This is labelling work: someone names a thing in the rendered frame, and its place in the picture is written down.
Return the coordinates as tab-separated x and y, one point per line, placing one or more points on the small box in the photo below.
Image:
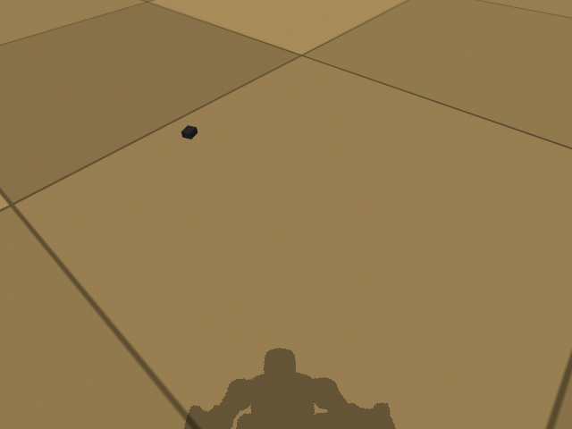
189	132

